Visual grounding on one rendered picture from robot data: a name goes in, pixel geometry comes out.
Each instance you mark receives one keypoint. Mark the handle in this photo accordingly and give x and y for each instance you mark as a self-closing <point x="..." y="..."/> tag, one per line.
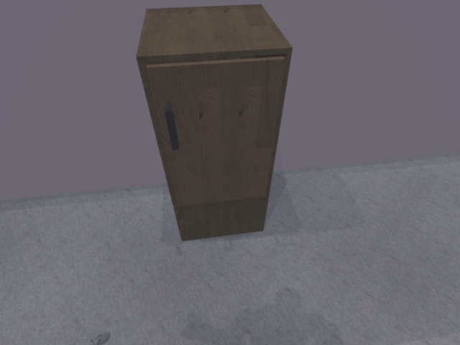
<point x="171" y="126"/>

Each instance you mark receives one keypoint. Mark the cupboard door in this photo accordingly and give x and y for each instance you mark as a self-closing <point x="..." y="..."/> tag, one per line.
<point x="225" y="115"/>

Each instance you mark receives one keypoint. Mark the left robot hand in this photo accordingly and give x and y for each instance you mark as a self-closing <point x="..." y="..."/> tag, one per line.
<point x="93" y="338"/>

